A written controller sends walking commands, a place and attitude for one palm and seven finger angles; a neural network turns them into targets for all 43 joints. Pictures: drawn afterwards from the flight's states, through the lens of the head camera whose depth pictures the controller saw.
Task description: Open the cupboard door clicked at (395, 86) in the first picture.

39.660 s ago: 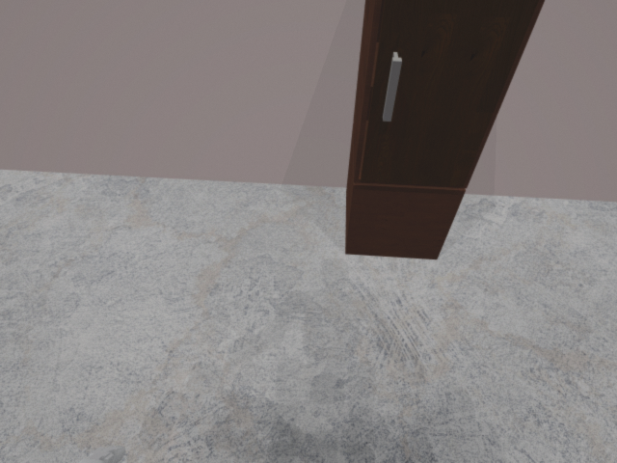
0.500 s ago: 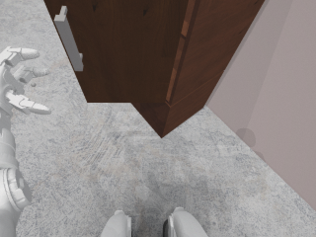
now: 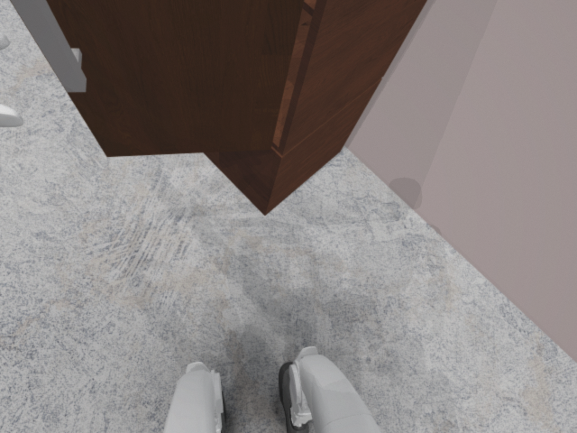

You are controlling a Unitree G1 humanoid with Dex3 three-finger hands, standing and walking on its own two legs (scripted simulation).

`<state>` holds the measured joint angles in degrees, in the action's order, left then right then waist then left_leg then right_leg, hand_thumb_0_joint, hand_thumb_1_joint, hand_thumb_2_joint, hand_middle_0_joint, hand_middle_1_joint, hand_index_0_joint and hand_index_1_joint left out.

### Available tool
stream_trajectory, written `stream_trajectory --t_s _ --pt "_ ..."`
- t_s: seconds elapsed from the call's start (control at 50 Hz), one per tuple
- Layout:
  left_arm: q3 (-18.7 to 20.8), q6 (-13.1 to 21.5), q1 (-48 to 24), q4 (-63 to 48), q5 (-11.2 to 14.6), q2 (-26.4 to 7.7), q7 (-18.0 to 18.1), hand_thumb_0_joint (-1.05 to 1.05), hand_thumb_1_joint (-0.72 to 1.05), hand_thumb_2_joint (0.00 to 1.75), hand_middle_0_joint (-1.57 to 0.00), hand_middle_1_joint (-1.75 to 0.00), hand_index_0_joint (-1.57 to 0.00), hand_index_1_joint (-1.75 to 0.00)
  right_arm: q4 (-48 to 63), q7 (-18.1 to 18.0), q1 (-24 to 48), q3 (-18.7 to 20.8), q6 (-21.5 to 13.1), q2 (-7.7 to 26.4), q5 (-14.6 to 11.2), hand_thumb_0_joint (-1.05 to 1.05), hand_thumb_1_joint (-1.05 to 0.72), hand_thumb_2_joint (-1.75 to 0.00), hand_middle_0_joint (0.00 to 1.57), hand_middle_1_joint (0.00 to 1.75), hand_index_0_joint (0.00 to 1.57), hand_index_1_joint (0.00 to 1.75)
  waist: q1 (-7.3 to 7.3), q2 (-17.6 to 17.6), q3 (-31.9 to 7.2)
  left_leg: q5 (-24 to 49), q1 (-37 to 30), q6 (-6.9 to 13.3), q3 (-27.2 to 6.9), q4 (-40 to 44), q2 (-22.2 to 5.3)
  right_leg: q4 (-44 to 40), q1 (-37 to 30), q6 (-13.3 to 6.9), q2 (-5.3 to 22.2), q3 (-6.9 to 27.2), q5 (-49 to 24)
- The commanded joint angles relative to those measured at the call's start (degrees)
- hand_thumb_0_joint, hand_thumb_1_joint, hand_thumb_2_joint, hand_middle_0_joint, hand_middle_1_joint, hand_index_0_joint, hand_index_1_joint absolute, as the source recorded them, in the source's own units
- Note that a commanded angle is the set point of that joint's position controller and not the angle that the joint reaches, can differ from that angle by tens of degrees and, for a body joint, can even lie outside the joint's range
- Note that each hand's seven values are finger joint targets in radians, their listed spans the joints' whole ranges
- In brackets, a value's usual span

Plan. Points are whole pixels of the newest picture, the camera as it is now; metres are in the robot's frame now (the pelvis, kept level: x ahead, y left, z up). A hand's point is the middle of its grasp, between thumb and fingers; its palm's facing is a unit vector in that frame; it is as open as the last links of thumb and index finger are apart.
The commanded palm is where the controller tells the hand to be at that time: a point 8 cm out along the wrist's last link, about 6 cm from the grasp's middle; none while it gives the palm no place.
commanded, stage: move the hooked fingers beside the handle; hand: left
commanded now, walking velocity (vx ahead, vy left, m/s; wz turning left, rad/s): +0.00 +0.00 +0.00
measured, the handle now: (49, 19) +0.60 +0.23 +0.09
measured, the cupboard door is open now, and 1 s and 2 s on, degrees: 54 54 54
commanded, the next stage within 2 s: slide the fingers in behind the handle in 0.88 s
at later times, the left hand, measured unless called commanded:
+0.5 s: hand out of the picture +0.54 +0.30 +0.09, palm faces +0.03 -1.00 -0.01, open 14.0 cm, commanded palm +0.53 +0.32 +0.09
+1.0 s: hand out of the picture +0.55 +0.29 +0.08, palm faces +0.03 -1.00 -0.02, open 14.0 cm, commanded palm +0.54 +0.32 +0.08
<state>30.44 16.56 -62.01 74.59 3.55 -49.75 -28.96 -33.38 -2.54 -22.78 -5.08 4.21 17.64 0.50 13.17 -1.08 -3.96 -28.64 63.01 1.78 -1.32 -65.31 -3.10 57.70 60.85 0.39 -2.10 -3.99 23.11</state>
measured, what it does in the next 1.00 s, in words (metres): stands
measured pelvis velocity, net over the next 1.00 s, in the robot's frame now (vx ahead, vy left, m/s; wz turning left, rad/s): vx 0.01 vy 0.00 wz -0.01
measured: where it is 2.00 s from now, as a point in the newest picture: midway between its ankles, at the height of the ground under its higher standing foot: (256, 428)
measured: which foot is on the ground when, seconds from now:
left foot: down 0.00-1.00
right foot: down 0.00-1.00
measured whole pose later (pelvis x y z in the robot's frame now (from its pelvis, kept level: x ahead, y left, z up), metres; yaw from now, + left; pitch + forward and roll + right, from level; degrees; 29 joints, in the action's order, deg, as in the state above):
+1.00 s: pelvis +0.01 +0.00 +0.00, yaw -1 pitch +27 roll -6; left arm 30.5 16.3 -62.7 74.7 2.6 -51.4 -28.0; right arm -32.8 -1.4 -22.7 -6.1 6.1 16.4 0.7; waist 13.8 -1.7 -3.7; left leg -29.6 64.4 1.9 -1.9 -66.3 -3.6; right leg 57.7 61.7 0.5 -2.7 -4.4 23.5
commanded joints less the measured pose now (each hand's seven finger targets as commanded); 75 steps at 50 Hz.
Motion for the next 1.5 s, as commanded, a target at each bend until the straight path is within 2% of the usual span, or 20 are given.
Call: stream_trajectory --t_s 0.0,0.08,0.12,0.2,0.26,0.32,0.34,0.42,0.46,0.54,0.58,0.7,0.74,0.8,0.9,1.02,1.2,1.26,1.3,1.48 --pt "2.8 3.0 -24.8 -12.6 -0.1 -21.0 1.3 0.0 -0.5 0.3 -0.3 -1.2 -0.3 -1.2 1.2 -0.6 -13.2 3.9 0.4 11.6 0.4 0.0 -0.9 -0.9 0.2 0.3 0.2 0.3 0.16 -14.6 -32.6 30.6 -27.6 -0.5 -4.2 6.5 -0.1 -4.6 -11.2 -1.4 -1.6 1.0 -15.9" --pt "4.5 2.6 -23.3 -11.6 -0.4 -23.6 0.9 0.0 -0.5 0.3 -0.3 -1.2 -0.3 -1.2 1.4 -0.3 -14.1 3.8 1.0 11.6 0.5 0.0 -0.9 -0.9 0.2 0.3 0.2 0.3 -0.18 -14.9 -33.4 32.5 -26.7 -0.4 -3.8 6.0 -0.2 -4.4 -13.2 -1.4 -1.9 1.0 -18.4" --pt "3.8 2.1 -19.5 -11.3 0.0 -21.4 0.2 0.0 -0.5 0.3 -0.3 -1.2 -0.3 -1.2 2.2 0.1 -14.3 3.8 1.3 11.4 0.4 0.0 -0.9 -0.9 0.2 0.3 0.2 0.3 -1.03 -16.3 -33.9 35.1 -28.3 -0.6 -3.8 6.6 -0.1 -4.5 -13.2 -1.7 -2.1 0.6 -19.5" --pt "5.0 1.8 -17.4 -13.0 0.8 -21.6 -0.6 0.0 -0.5 0.3 -0.3 -1.2 -0.3 -1.2 2.2 0.5 -14.7 4.4 2.0 11.6 0.5 0.0 -0.9 -0.9 0.2 0.3 0.2 0.3 -1.01 -12.8 -32.9 34.7 -27.4 -0.3 -3.6 6.9 -0.3 -5.2 -14.5 -1.4 -2.3 0.6 -20.2" --pt "4.8 3.1 -17.9 -16.7 2.0 -19.7 -0.9 0.0 -0.5 0.3 -0.3 -1.2 -0.3 -1.2 2.0 0.8 -14.8 4.9 2.1 11.4 0.6 0.0 -0.9 -0.9 0.2 0.3 0.2 0.3 -1.37 -16.3 -34.4 38.3 -32.2 -1.0 -4.0 7.1 -0.6 -5.5 -12.4 -1.5 -2.4 0.3 -20.0" --pt "4.5 3.2 -17.1 -14.6 2.7 -18.1 -0.7 0.0 -0.5 0.3 -0.3 -1.2 -0.3 -1.2 1.7 0.9 -14.5 4.9 2.0 11.3 0.5 0.0 -0.9 -0.9 0.2 0.3 0.2 0.3 -0.62 -12.8 -30.9 35.5 -29.5 -0.4 -3.7 7.3 -0.4 -5.9 -12.7 -1.6 -2.6 0.3 -19.4" --pt "5.4 3.4 -17.9 -15.4 2.4 -19.9 -0.4 0.0 -0.5 0.3 -0.3 -1.2 -0.3 -1.2 1.5 0.9 -14.5 5.0 2.0 11.5 0.5 0.0 -0.9 -0.9 0.2 0.3 0.2 0.3 -1.1 -14.3 -31.5 35.6 -29.9 -0.7 -3.9 7.5 -0.4 -5.8 -12.9 -1.6 -2.5 0.3 -19.0" --pt "2.4 4.2 -18.7 -17.1 2.0 -16.0 0.2 0.0 -0.5 0.3 -0.3 -1.2 -0.3 -1.2 1.4 1.0 -14.2 4.9 2.2 10.9 0.5 0.0 -0.9 -0.9 0.2 0.3 0.2 0.3 -0.9 -17.4 -31.5 38.2 -34.0 -1.4 -4.5 7.4 -0.5 -5.9 -9.9 -1.9 -2.5 -0.1 -17.8" --pt "1.9 4.1 -19.8 -15.2 2.1 -15.6 0.5 0.0 -0.5 0.3 -0.3 -1.2 -0.3 -1.2 0.7 0.8 -13.8 4.9 2.2 11.0 0.5 0.0 -0.9 -0.9 0.2 0.3 0.2 0.3 0.21 -15.2 -29.9 35.9 -32.7 -1.3 -4.5 7.3 -0.5 -6.2 -9.5 -1.6 -2.4 0.0 -17.0" --pt "1.5 4.3 -20.0 -15.6 2.1 -15.5 0.6 0.0 -0.5 0.3 -0.3 -1.2 -0.3 -1.2 1.0 0.7 -13.1 4.8 2.1 11.0 0.4 0.0 -0.9 -0.9 0.2 0.3 0.2 0.3 -0.44 -17.7 -31.1 35.7 -33.2 -1.4 -4.3 7.2 -0.3 -6.0 -9.9 -1.8 -2.2 0.2 -17.1" --pt "0.6 4.1 -20.2 -14.4 1.7 -14.6 1.0 0.0 -0.5 0.3 -0.3 -1.2 -0.3 -1.2 1.0 0.6 -12.8 4.6 2.1 11.0 0.4 0.0 -0.9 -0.9 0.2 0.3 0.2 0.3 0.11 -15.6 -29.8 34.3 -32.3 -1.4 -4.6 7.3 -0.3 -5.9 -9.1 -1.7 -2.2 -0.1 -16.0" --pt "0.7 4.3 -23.5 -13.5 1.1 -16.5 1.7 0.0 -0.5 0.3 -0.3 -1.2 -0.3 -1.2 1.1 0.2 -12.1 4.0 1.7 11.1 0.4 0.0 -0.9 -0.9 0.2 0.3 0.2 0.3 0.69 -15.5 -29.6 30.2 -28.7 -0.9 -4.3 6.7 0.0 -5.3 -9.9 -1.7 -2.0 0.4 -15.3" --pt "2.0 4.7 -21.9 -14.1 1.2 -17.8 1.6 0.0 -0.5 0.3 -0.3 -1.2 -0.3 -1.2 1.5 0.2 -12.4 4.1 1.6 11.2 0.4 0.0 -0.9 -0.9 0.2 0.3 0.2 0.3 -0.18 -15.9 -32.6 32.9 -30.2 -1.1 -4.4 6.5 0.0 -4.8 -11.0 -1.7 -2.0 0.4 -16.9" --pt "0.9 3.8 -22.3 -12.0 1.2 -16.6 1.1 0.0 -0.5 0.3 -0.3 -1.2 -0.3 -1.2 1.2 0.2 -12.3 3.9 1.7 11.1 0.3 0.0 -0.9 -0.9 0.2 0.3 0.2 0.3 1.0 -13.8 -30.5 30.3 -27.1 -0.5 -3.9 6.0 -0.1 -5.0 -11.0 -1.4 -2.1 0.5 -16.7" --pt "2.7 3.3 -23.1 -12.1 0.4 -20.5 1.0 0.0 -0.5 0.3 -0.3 -1.2 -0.3 -1.2 1.5 -0.1 -12.6 3.5 1.5 11.2 0.3 0.0 -0.9 -0.9 0.2 0.3 0.2 0.3 0.45 -14.1 -31.3 28.8 -24.4 -0.1 -3.6 5.5 0.1 -4.3 -12.3 -1.4 -2.0 0.8 -16.7" --pt "0.4 3.7 -24.8 -13.6 1.1 -16.5 1.0 0.0 -0.5 0.3 -0.3 -1.2 -0.3 -1.2 0.9 0.2 -13.6 3.7 1.3 11.1 0.5 0.0 -0.9 -0.9 0.2 0.3 0.2 0.3 1.4 -15.9 -32.9 30.7 -28.5 -0.5 -4.8 5.5 -0.2 -4.1 -8.7 -1.6 -2.2 0.1 -15.5" --pt "0.4 2.5 -22.0 -15.6 0.9 -14.1 3.5 0.0 -0.5 0.3 -0.3 -1.2 -0.3 -1.2 0.7 1.1 -14.2 4.3 1.7 10.6 0.7 0.0 -0.9 -0.9 0.2 0.3 0.2 0.3 0.52 -15.6 -32.5 31.4 -29.3 -0.6 -4.3 6.7 -0.2 -5.3 -10.3 -1.5 -2.2 0.1 -16.6" --pt "2.1 3.9 -20.4 -18.4 1.0 -14.9 4.7 0.0 -0.5 0.3 -0.3 -1.2 -0.3 -1.2 1.0 1.3 -14.3 4.6 1.7 10.5 0.8 0.0 -0.9 -0.9 0.2 0.3 0.2 0.3 -0.89 -16.7 -35.2 34.5 -31.6 -0.9 -4.2 6.8 -0.2 -5.1 -12.0 -1.7 -2.3 0.3 -18.4" --pt "1.3 3.7 -20.4 -16.3 1.2 -13.5 5.1 0.0 -0.5 0.3 -0.3 -1.2 -0.3 -1.2 0.6 1.5 -13.9 4.6 1.7 10.4 0.8 0.0 -0.9 -0.9 0.2 0.3 0.2 0.3 0.12 -13.5 -31.4 31.0 -28.1 -0.4 -3.7 6.9 -0.1 -5.5 -12.7 -1.5 -2.3 0.4 -17.9" --pt "-0.9 4.9 -21.4 -14.4 1.4 -10.7 5.8 0.0 -0.5 0.3 -0.3 -1.2 -0.3 -1.2 0.3 1.1 -13.4 4.5 1.3 10.3 0.7 0.0 -0.9 -0.9 0.2 0.3 0.2 0.3 0.98 -13.0 -29.6 28.6 -27.0 -0.3 -3.4 7.2 0.2 -5.7 -12.2 -1.5 -2.0 0.8 -16.8"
